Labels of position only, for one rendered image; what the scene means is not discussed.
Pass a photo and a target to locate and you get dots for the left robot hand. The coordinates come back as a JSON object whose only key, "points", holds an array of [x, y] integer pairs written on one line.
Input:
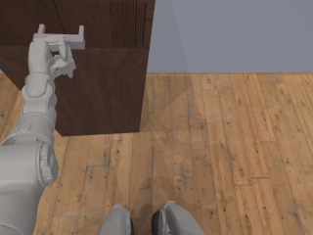
{"points": [[40, 59]]}

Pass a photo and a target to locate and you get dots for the drawer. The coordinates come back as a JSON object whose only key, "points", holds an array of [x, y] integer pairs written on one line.
{"points": [[107, 24]]}

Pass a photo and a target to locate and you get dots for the robot right thigh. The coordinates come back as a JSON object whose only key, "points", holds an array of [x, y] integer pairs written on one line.
{"points": [[177, 221]]}

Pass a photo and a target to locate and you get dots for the handle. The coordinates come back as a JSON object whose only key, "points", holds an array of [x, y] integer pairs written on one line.
{"points": [[74, 41]]}

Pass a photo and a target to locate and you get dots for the robot right shin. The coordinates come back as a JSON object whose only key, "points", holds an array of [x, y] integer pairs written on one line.
{"points": [[169, 203]]}

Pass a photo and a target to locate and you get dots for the cabinet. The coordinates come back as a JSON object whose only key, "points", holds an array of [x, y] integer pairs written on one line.
{"points": [[106, 92]]}

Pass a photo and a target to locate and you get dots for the left robot upper arm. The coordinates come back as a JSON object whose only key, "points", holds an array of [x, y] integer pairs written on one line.
{"points": [[25, 171]]}

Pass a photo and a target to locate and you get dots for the left robot forearm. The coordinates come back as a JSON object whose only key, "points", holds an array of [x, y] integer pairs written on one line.
{"points": [[38, 117]]}

